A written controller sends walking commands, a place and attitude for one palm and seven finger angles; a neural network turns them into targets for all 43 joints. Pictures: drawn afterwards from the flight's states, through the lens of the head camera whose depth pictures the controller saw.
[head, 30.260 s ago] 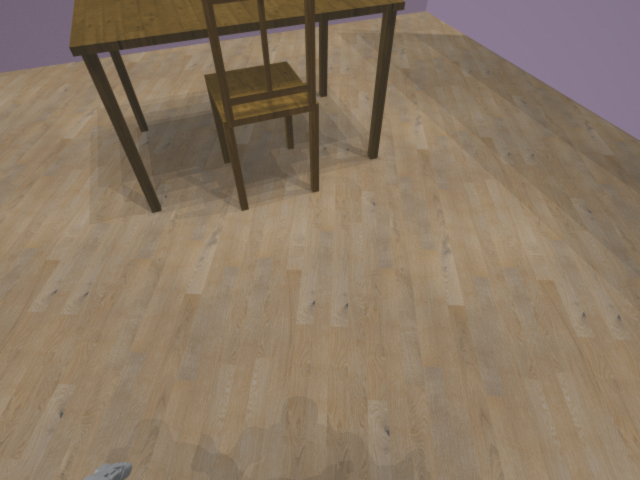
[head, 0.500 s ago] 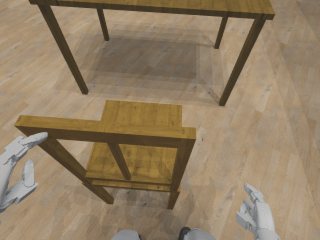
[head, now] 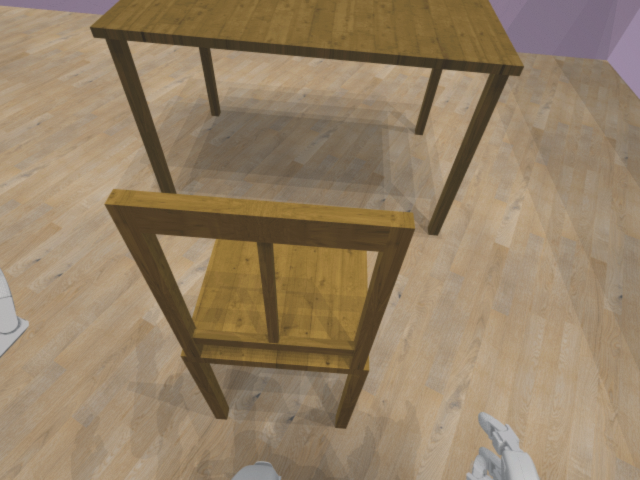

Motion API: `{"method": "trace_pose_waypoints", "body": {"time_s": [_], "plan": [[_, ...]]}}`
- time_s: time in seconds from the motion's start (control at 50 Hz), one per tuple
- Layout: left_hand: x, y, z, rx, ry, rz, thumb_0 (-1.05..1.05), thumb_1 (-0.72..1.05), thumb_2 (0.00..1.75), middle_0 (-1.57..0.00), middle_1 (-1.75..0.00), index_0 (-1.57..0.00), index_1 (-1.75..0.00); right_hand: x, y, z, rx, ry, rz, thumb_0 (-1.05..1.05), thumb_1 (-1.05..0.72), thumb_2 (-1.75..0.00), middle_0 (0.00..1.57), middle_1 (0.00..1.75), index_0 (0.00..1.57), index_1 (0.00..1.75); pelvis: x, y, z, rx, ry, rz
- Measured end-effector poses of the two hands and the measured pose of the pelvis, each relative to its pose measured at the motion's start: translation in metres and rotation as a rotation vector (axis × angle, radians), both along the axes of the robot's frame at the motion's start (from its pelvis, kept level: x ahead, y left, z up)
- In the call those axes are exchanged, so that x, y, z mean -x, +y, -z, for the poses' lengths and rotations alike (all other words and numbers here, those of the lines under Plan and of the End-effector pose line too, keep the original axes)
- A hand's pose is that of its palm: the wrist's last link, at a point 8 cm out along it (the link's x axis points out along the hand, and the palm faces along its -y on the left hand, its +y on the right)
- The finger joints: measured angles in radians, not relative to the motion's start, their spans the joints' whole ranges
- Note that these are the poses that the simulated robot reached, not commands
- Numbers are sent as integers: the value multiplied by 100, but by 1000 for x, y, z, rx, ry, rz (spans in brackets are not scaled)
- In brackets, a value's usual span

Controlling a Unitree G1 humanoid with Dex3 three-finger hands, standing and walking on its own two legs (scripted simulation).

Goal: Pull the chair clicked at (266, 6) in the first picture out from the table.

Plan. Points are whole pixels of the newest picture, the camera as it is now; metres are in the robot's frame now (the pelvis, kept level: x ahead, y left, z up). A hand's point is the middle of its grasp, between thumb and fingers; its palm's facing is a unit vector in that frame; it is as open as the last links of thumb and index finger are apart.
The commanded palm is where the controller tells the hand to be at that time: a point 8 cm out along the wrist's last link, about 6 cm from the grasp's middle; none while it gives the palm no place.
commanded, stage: step back with the hand held close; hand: left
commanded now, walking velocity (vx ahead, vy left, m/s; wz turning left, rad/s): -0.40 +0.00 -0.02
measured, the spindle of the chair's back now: (270, 297) +0.38 +0.11 -0.06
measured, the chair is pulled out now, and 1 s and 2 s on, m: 0.66 0.66 0.66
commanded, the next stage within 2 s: stop stepping back and stand still in 0.20 s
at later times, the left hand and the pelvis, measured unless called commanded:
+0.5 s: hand out of the picture +0.12 +0.28 +0.19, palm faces +0.44 -0.76 -0.48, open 7.4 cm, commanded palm +0.04 +0.32 +0.19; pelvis -0.09 +0.01 +0.00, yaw +3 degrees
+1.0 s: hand out of the picture +0.03 +0.30 +0.20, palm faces +0.38 -0.77 -0.51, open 7.4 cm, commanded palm -0.03 +0.34 +0.19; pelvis -0.16 +0.04 +0.02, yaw +1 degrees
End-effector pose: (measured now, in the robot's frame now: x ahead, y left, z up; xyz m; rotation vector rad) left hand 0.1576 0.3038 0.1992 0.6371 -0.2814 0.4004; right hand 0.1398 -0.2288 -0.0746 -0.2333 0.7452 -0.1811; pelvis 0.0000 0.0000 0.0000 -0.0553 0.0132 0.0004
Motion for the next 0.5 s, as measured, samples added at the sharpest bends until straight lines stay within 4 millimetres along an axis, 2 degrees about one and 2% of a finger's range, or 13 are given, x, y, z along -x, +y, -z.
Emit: {"method": "trace_pose_waypoints", "body": {"time_s": [0.12,0.24,0.38,0.44,0.5], "plan": [[23,-5,0,4,38,23,2,89,90,-21,-30,-21,-30,11,4,7,-20,0,-26,1,-90,-90,21,30,20,30,28,1,0,-5,-8,19],[41,-11,2,2,47,39,2,89,90,-21,-30,-22,-30,22,0,3,-11,-34,-12,1,-90,-90,21,30,21,30,48,-1,1,-27,-4,19],[58,1,4,26,-29,64,2,89,90,-21,-30,-22,-30,49,-7,-3,43,-30,24,1,-90,-90,21,30,20,30,67,12,7,-16,-31,19],[67,8,4,33,-34,59,2,89,90,-21,-30,-22,-30,64,-2,-8,47,-48,44,1,-90,-90,20,30,20,29,77,15,5,8,-42,2],[83,12,-6,11,-61,52,2,89,90,-21,-30,-22,-30,79,7,-11,21,-53,28,1,-91,-90,20,30,20,29,88,12,1,18,-44,-49]]}}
